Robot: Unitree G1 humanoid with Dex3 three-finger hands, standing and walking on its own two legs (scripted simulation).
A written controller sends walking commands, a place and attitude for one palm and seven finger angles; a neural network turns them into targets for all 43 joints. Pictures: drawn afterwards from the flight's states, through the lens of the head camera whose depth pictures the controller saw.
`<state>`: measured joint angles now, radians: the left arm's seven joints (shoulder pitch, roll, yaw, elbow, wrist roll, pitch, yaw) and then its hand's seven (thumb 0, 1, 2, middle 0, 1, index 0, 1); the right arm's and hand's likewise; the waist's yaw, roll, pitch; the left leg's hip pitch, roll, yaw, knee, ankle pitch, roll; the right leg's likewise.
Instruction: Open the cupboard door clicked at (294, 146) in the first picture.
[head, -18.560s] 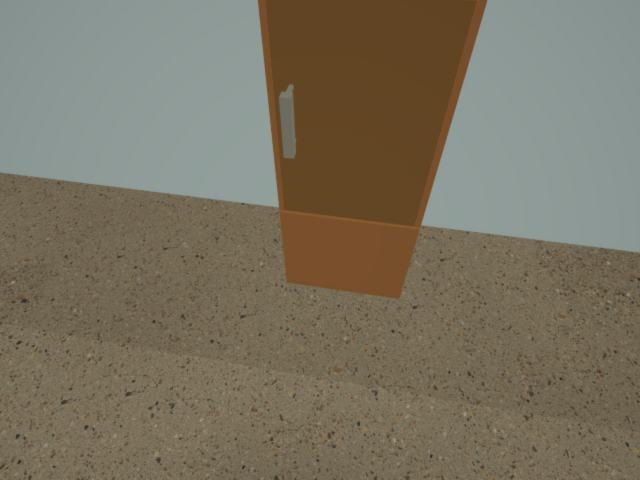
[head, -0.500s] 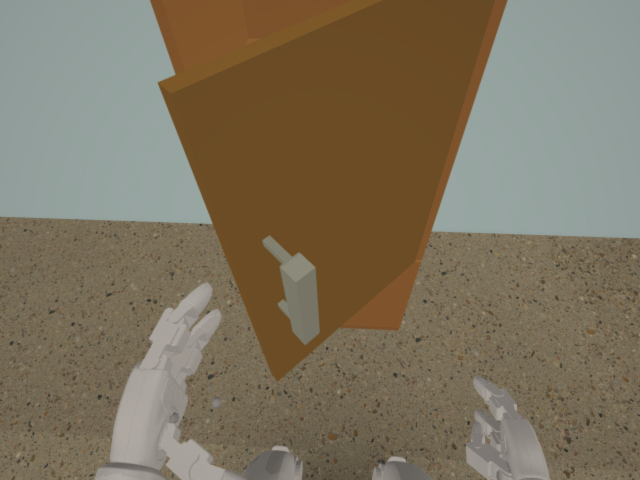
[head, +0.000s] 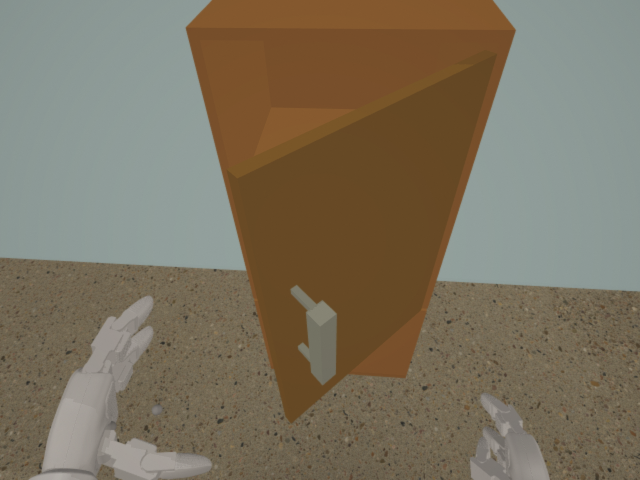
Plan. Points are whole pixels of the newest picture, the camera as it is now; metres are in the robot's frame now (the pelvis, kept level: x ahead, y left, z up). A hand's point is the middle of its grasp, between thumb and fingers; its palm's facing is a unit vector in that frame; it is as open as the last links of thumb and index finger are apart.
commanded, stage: draw the hand back to the body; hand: left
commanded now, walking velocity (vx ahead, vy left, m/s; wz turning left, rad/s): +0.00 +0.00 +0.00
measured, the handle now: (311, 335) +0.31 +0.05 +0.01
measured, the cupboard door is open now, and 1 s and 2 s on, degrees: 45 45 45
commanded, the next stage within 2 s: step back with the hand held close in 0.92 s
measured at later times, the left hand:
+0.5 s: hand (42, 332) +0.19 +0.27 +0.18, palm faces +0.41 -0.81 -0.41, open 9.6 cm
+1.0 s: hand (44, 333) +0.19 +0.25 +0.20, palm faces +0.44 -0.80 -0.41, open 7.4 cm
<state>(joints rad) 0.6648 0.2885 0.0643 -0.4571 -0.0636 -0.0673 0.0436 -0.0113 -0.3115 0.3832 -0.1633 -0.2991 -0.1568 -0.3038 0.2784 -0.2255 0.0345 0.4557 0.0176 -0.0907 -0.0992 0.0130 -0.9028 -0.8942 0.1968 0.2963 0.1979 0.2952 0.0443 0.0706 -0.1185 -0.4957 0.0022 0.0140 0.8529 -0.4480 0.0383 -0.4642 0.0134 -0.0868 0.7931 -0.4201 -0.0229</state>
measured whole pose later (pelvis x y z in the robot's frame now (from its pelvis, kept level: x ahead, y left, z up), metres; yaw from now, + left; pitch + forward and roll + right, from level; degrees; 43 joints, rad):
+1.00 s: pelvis +0.00 -0.01 +0.04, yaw -1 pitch -5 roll -1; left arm 0.47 0.34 0.33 -0.38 -0.06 -0.08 0.11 0.01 0.89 0.90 -0.21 -0.30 -0.21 -0.30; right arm 0.20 -0.23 0.02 0.65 -0.01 -0.11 -0.07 0.01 -0.90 -0.89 0.20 0.30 0.20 0.30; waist 0.08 0.08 0.03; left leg -0.07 0.00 0.04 0.40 -0.24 0.03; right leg -0.05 0.03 -0.05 0.36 -0.21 -0.03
